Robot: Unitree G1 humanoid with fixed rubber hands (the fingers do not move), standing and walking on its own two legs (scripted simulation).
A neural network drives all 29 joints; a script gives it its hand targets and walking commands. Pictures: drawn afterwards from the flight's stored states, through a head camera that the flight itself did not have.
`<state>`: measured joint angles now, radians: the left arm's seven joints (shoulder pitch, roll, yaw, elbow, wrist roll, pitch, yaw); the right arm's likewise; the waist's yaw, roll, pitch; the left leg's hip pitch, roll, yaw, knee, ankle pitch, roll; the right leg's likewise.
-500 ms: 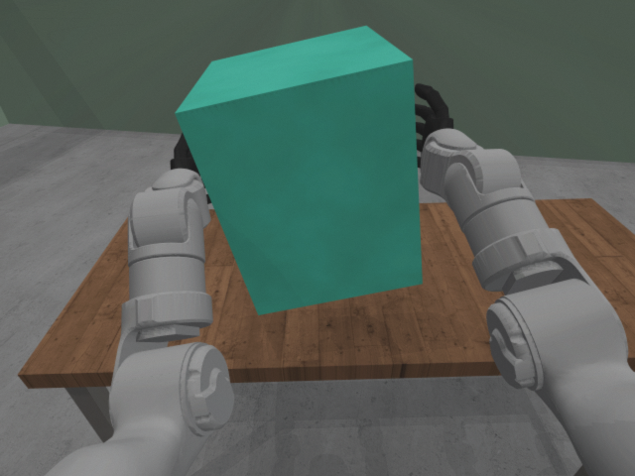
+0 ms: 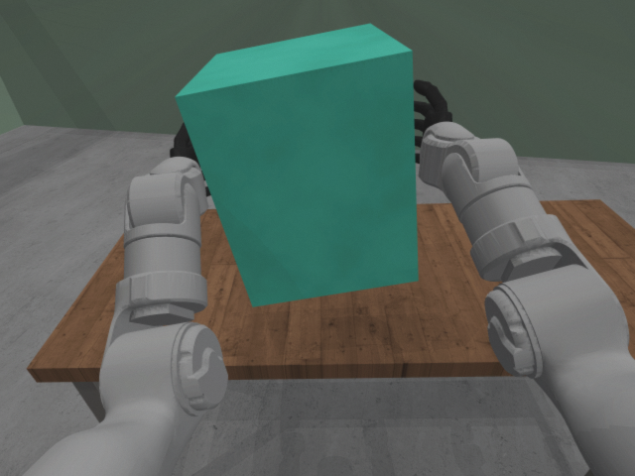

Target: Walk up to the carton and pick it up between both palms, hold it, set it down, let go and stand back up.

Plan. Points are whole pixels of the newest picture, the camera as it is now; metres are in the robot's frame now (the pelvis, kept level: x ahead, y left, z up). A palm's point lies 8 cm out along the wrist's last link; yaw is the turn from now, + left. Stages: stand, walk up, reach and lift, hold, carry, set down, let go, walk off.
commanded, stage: hold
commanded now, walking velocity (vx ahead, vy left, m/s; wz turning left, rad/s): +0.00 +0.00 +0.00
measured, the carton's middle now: (312, 162) +0.40 +0.00 +0.28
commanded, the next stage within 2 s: none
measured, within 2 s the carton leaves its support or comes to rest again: neither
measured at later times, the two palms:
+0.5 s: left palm (188, 182) +0.39 +0.15 +0.27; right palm (430, 144) +0.39 -0.14 +0.30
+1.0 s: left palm (191, 177) +0.39 +0.15 +0.27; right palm (432, 145) +0.39 -0.14 +0.29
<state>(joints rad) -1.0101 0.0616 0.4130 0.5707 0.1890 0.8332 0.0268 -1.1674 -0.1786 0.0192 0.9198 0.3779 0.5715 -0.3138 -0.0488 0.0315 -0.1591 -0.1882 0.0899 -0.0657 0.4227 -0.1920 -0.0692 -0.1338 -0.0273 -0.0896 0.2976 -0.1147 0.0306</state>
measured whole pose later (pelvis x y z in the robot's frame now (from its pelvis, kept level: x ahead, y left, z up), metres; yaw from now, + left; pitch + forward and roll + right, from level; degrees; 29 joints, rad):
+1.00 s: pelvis +0.02 +0.00 +0.00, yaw +0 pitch -3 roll -2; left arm -0.94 0.03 0.42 0.45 0.19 0.87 0.03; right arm -1.11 -0.19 0.07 0.81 0.43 0.62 -0.34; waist -0.06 0.04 -0.15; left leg -0.15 0.09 -0.07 0.43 -0.22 -0.07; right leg -0.09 -0.03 -0.09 0.29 -0.14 0.04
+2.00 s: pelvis +0.01 +0.00 +0.00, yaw +0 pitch -3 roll -2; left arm -0.95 0.04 0.40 0.48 0.19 0.85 0.03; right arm -1.11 -0.19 0.06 0.83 0.43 0.62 -0.34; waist -0.06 0.04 -0.16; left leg -0.17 0.09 -0.07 0.43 -0.22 -0.07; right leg -0.10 -0.02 -0.09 0.29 -0.13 0.03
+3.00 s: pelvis +0.01 +0.00 +0.00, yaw +0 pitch -3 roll -2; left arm -0.94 0.04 0.40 0.46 0.19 0.85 0.04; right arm -1.10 -0.19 0.05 0.81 0.43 0.63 -0.34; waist -0.06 0.03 -0.16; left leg -0.17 0.09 -0.07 0.43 -0.22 -0.07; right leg -0.10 -0.02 -0.08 0.29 -0.13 0.04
